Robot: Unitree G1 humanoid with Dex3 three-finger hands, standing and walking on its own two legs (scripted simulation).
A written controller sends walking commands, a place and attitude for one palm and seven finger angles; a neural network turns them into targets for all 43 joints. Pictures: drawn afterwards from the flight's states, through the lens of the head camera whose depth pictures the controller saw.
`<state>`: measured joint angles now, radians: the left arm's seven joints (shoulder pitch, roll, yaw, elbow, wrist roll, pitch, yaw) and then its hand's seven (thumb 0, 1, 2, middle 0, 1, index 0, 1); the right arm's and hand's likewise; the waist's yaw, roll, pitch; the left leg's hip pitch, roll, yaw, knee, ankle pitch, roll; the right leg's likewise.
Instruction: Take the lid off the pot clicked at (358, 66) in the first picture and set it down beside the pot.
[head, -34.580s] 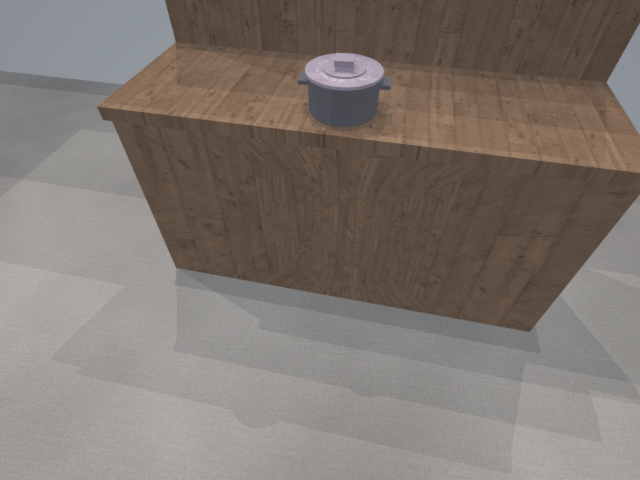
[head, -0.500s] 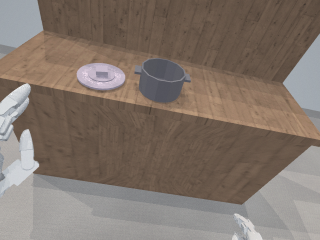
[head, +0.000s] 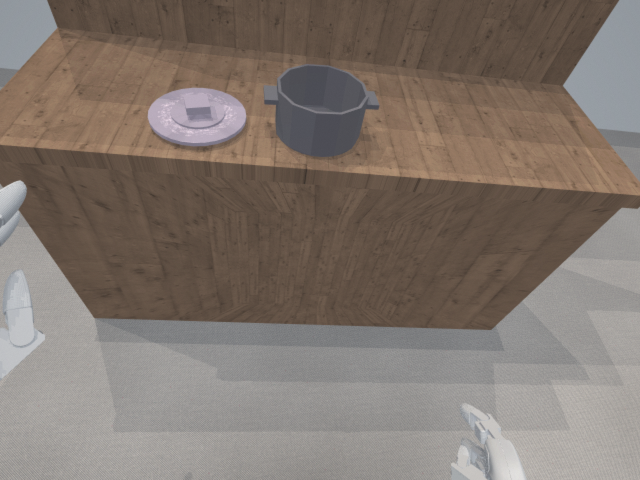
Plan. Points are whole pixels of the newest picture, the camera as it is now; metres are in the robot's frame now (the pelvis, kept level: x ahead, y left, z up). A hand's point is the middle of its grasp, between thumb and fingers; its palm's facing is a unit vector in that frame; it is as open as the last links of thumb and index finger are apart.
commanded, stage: stop stepping back and stand still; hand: left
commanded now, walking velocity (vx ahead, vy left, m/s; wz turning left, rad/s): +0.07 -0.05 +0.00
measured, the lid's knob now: (197, 104) +0.78 +0.26 +0.00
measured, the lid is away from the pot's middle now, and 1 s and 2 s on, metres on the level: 0.25 0.25 0.25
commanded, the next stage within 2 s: let the arm hang, fingers relaxed in 1.36 s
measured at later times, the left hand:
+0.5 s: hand out of the picture +0.06 +0.12 -0.17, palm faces +0.04 -0.99 -0.11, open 7.0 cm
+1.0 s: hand (227, 468) +0.17 +0.11 -0.17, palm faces +0.10 -0.97 -0.20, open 7.3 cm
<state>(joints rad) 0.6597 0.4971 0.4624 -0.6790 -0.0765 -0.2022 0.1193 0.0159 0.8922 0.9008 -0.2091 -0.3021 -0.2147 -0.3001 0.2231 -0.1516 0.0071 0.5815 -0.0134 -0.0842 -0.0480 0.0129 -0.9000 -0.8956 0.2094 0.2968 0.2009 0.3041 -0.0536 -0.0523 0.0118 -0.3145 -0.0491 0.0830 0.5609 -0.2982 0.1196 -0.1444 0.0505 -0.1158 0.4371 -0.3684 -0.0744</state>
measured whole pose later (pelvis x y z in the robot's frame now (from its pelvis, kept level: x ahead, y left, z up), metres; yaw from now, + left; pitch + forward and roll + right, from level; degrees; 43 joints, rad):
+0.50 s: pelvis -0.01 -0.05 +0.00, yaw +4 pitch +3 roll -2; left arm 0.27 0.17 0.03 0.79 0.02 0.05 -0.02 -0.03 0.98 0.90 -0.20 -0.30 -0.21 -0.30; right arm 0.43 -0.18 -0.04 0.94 -0.03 0.01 -0.02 0.01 -0.90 -0.90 0.21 0.30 0.20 0.30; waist -0.03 -0.03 0.04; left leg -0.37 -0.03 -0.01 0.61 -0.29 0.08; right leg -0.40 -0.03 0.02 0.74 -0.40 0.00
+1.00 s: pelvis +0.10 -0.07 +0.00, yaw +6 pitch +3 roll +0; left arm 0.14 0.17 0.03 0.97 0.00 0.00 0.04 0.01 0.92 0.90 -0.20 -0.30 -0.20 -0.30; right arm 0.28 -0.12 -0.06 1.01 0.00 0.01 -0.04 0.01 -0.93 -0.90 0.21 0.30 0.20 0.30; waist -0.03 -0.01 0.06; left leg -0.20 -0.03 0.04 0.56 -0.40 0.03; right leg -0.25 -0.02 -0.01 0.57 -0.37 0.01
